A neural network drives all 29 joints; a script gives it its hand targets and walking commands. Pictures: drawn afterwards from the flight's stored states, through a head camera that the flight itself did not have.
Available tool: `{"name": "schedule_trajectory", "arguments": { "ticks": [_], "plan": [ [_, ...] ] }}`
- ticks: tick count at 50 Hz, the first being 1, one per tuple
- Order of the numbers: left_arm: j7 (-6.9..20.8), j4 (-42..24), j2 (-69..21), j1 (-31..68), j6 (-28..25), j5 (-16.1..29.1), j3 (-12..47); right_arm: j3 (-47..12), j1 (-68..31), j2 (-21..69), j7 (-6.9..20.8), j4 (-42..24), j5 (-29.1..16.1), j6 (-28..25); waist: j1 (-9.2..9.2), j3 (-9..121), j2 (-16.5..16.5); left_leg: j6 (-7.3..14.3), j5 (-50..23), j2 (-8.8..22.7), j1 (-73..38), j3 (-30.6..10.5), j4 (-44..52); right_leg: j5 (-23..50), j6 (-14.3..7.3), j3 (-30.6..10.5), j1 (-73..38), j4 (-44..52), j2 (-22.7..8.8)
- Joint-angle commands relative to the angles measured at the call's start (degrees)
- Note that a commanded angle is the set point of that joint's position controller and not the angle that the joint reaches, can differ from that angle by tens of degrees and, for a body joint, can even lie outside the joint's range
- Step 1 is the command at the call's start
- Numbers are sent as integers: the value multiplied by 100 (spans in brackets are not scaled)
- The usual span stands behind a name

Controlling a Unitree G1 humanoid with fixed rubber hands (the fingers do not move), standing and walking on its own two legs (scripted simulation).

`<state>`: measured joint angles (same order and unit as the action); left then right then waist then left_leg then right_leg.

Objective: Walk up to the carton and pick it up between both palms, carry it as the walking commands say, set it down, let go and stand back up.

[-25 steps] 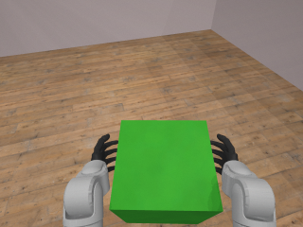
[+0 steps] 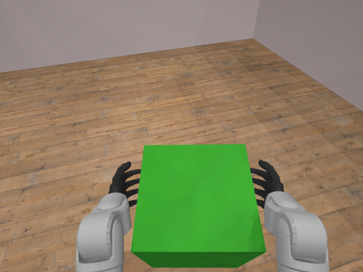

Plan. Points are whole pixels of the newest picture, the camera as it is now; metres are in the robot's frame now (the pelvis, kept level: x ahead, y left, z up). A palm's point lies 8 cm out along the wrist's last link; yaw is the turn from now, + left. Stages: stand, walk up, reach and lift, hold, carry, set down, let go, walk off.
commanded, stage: carry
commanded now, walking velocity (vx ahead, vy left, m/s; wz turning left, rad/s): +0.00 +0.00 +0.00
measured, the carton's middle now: (194, 211) +0.27 +0.00 +0.01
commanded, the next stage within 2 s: none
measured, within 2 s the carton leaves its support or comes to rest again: neither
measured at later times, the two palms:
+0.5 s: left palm (121, 194) +0.26 +0.15 +0.10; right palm (272, 193) +0.26 -0.15 +0.10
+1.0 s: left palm (83, 196) +0.26 +0.22 +0.09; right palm (231, 197) +0.26 -0.07 +0.09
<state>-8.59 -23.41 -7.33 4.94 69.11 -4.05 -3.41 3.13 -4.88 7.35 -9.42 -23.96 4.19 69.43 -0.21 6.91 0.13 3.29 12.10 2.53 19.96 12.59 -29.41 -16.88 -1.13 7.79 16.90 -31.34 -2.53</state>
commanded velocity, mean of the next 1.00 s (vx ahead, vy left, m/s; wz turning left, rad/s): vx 0.00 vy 0.12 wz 0.00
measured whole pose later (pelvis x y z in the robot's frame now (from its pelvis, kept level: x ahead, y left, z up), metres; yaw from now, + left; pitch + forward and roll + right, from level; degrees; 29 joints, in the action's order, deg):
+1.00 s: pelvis +0.00 +0.08 +0.00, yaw +0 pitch +7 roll -2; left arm -9.5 -28.5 -7.3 5.2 71.0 -3.1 -2.9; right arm 2.4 -4.5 7.4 -9.6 -29.1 4.1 70.8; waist -0.5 6.0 2.2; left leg 9.5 11.4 -2.3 22.9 15.0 -26.0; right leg -28.1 -0.2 8.1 24.5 -44.3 -4.8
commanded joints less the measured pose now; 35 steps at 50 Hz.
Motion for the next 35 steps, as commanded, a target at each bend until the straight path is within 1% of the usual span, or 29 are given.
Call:
{"name": "schedule_trajectory", "arguments": {
  "ticks": [1,3,4,5,6,7,8,9,10,12,13,14,15,16,17,18,19,20,21,22,23,24,25,27,29,31,32,34,35],
  "plan": [
    [717,-310,-4308,2117,-98,1557,3047,-3078,-1970,4309,752,-232,-1515,-158,5,908,-6,-18,-297,668,-827,-965,488,875,-177,-639,73,485,-475],
    [729,-357,-4461,2075,-108,1597,3087,-3190,-1992,4458,761,-378,-1584,-176,1,947,-93,-5,-339,651,-769,-967,430,979,-189,-641,-44,535,-487],
    [734,-168,-4295,2184,-153,1511,2955,-3029,-2036,4294,765,-157,-1481,-221,-5,882,-131,-17,-258,617,-693,-958,435,932,-160,-640,-56,537,-497],
    [732,-254,-4468,2117,-168,1534,3032,-3182,-2135,4434,773,-382,-1565,-234,-12,905,-139,-3,-271,621,-707,-938,444,990,-174,-657,-98,541,-489],
    [735,-214,-4457,2040,-166,1521,3010,-3199,-2108,4472,779,-314,-1572,-231,2,931,-157,-37,-249,612,-759,-904,394,932,-151,-666,-23,562,-516],
    [742,-287,-4508,2118,-191,1554,3084,-3198,-2109,4468,796,-353,-1587,-264,-3,889,52,-46,-231,627,-801,-912,435,846,-183,-693,42,585,-517],
    [744,-117,-4397,2176,-220,1467,2981,-3066,-2102,4352,797,-141,-1467,-279,0,808,-1,-68,-92,633,-753,-921,512,568,-185,-678,131,615,-489],
    [739,-457,-4489,2291,-230,1584,3141,-3188,-2015,4530,803,-265,-1556,-266,3,775,-10,-68,-145,647,-700,-951,513,648,-183,-647,65,601,-472],
    [723,16,-4345,2246,-255,1418,2961,-2937,-1991,4297,807,126,-1385,-307,-1,834,100,-59,-195,648,-705,-970,544,657,-180,-644,52,543,-466],
    [757,-205,-4510,2194,-280,1480,3062,-3182,-2231,4459,832,-313,-1548,-371,-9,856,21,-23,-182,697,-775,-1011,576,602,-182,-635,78,574,-431],
    [768,232,-4289,2201,-340,1320,2837,-2864,-2132,4200,837,192,-1318,-428,-14,937,105,-36,-181,665,-766,-968,549,634,-192,-635,31,583,-469],
    [767,-13,-4420,2341,-373,1424,3003,-2956,-2145,4350,856,32,-1403,-454,-18,879,122,-50,-67,663,-739,-1003,596,436,-201,-646,119,575,-452],
    [767,34,-4414,2265,-401,1391,2941,-3018,-2201,4419,859,27,-1459,-475,-22,980,10,-31,-181,670,-810,-970,509,611,-187,-614,24,584,-457],
    [779,-193,-4563,2282,-402,1523,3101,-3169,-2231,4524,852,-276,-1538,-479,-19,943,-54,-42,-231,645,-828,-920,459,718,-187,-691,61,658,-489],
    [773,-144,-4591,2243,-396,1534,3096,-3090,-2090,4512,839,-170,-1505,-470,-14,1025,-38,-45,-429,655,-896,-913,444,959,-196,-657,25,555,-489],
    [782,464,-4339,2146,-462,1286,2731,-2860,-2215,4260,838,280,-1330,-536,-17,994,-124,-76,-469,633,-829,-841,369,1309,-170,-646,-85,514,-523],
    [784,-12,-4600,2131,-436,1484,3034,-3069,-2115,4464,828,-204,-1443,-511,-10,1130,-108,-58,-571,638,-869,-865,337,1365,-171,-636,-158,499,-507],
    [792,334,-4305,2124,-499,1306,2795,-2876,-2021,4229,862,252,-1302,-556,-2,1186,-96,-38,-588,672,-892,-929,451,1160,-161,-568,-153,453,-507],
    [785,-699,-4927,2217,-413,1730,3404,-3541,-2190,4897,833,-833,-1739,-472,-16,1020,-201,-87,-443,669,-782,-882,420,1138,-136,-677,-123,573,-588],
    [778,-699,-4925,2159,-343,1708,3407,-3626,-2182,4961,837,-822,-1771,-397,-10,936,-315,-148,-314,681,-668,-868,370,989,-77,-766,-64,708,-728],
    [764,-881,-5015,2318,-287,1765,3485,-3663,-2284,5098,834,-824,-1820,-330,-1,900,-120,-200,-211,655,-638,-810,260,960,-78,-970,-1,806,-930],
    [755,-881,-4848,2197,-209,1721,3415,-3605,-2089,4971,817,-738,-1746,-241,15,958,-186,-226,-191,634,-548,-779,150,1016,-50,-997,-41,816,-1024],
    [724,-821,-4776,2045,-138,1682,3322,-3606,-2109,4899,769,-824,-1750,-160,20,1053,-392,-245,-208,577,-549,-692,-33,1222,-82,-1095,-87,848,-1115],
    [699,-825,-4539,1807,-34,1655,3295,-3554,-1793,4675,745,-756,-1707,-47,26,1025,-468,-291,-307,490,-297,-657,-109,1654,-143,-1137,-265,745,-1239],
    [675,-686,-4450,1596,56,1599,3253,-3522,-1659,4540,734,-707,-1677,38,8,1133,-368,-296,-345,419,-265,-570,-226,2290,-170,-1135,-429,609,-1345],
    [654,-638,-4493,1592,126,1588,3232,-3526,-1800,4521,742,-789,-1712,109,6,1000,-394,-275,-522,401,-221,-583,-235,2440,-182,-1073,-302,467,-1320],
    [649,-799,-4561,1807,122,1671,3319,-3490,-1847,4587,747,-815,-1739,116,14,1081,-312,-251,-597,418,-329,-629,-139,2225,-168,-991,-245,334,-1303],
    [659,-828,-4511,1851,141,1639,3281,-3528,-1957,4619,758,-793,-1755,133,7,786,-468,-201,-547,423,-238,-671,-32,1753,-116,-980,8,342,-1262],
    [672,-906,-4628,1905,122,1693,3348,-3534,-1897,4685,754,-837,-1734,121,5,909,-264,-171,-671,478,-319,-723,-27,1613,-111,-944,16,279,-1243]
  ]
}}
